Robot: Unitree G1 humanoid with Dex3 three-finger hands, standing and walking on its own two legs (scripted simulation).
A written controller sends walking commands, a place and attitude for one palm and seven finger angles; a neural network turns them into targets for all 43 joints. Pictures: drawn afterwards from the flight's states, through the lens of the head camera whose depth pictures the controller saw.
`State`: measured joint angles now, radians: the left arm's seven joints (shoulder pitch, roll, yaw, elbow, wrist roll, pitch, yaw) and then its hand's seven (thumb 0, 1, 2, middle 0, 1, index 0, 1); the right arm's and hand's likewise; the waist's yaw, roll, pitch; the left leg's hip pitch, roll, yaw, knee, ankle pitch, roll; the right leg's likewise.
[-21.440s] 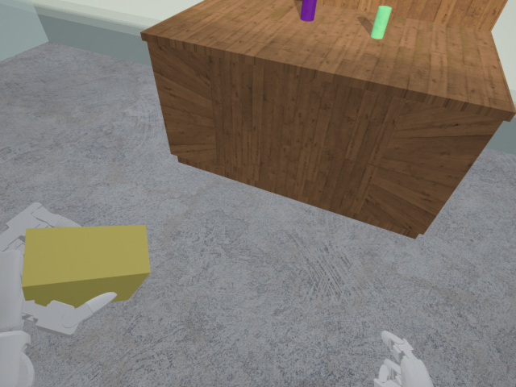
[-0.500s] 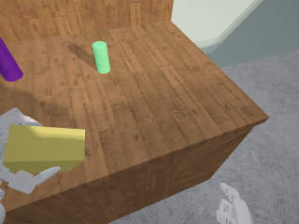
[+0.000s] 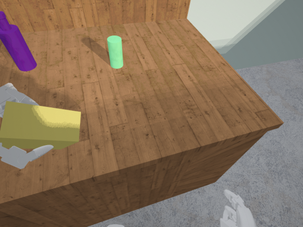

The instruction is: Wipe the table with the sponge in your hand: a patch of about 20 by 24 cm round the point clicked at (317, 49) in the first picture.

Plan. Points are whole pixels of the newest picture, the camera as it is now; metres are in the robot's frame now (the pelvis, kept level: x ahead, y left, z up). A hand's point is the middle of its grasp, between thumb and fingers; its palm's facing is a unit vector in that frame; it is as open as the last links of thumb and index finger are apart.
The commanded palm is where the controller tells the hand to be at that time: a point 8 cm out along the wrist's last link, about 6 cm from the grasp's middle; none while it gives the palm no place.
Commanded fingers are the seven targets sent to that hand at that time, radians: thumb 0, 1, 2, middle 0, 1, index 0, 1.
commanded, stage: come to a stop and stand still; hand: left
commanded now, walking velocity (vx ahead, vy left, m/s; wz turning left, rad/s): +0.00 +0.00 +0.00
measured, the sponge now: (49, 131) +0.25 +0.25 +0.15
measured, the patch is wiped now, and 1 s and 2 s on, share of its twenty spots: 0.00 0.00 0.00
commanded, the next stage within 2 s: look again from close up in 0.84 s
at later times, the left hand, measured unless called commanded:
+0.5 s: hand out of the picture +0.22 +0.33 +0.16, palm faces +0.41 -0.83 -0.37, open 10.0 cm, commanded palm +0.16 +0.36 +0.18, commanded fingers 0.00 0.10 1.30 -1.20 -1.60 -1.20 -1.60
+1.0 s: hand out of the picture +0.22 +0.34 +0.16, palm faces +0.37 -0.84 -0.40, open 10.0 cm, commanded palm +0.16 +0.37 +0.18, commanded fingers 0.00 0.10 1.30 -1.20 -1.60 -1.20 -1.60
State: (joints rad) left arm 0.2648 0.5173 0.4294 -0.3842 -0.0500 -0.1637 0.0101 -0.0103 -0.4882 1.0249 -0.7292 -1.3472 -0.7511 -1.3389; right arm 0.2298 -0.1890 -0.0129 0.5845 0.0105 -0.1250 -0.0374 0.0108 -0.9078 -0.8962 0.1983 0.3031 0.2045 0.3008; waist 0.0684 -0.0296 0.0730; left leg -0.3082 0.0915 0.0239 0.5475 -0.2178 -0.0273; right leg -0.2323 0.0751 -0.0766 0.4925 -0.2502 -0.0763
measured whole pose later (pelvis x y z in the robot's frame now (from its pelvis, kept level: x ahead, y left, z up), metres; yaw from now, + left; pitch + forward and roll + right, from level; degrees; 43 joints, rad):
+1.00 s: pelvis +0.01 +0.09 +0.01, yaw +1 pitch -1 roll -2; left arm 0.44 0.37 0.35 -0.48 -0.02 -0.20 0.10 -0.01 -0.49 1.03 -0.73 -1.34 -0.75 -1.33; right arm 0.20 -0.19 0.02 0.57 0.01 -0.13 -0.04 0.01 -0.91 -0.90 0.20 0.30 0.21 0.30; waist 0.03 -0.03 0.08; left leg -0.25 -0.03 0.07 0.46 -0.20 0.08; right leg -0.16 -0.04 -0.04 0.38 -0.21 0.05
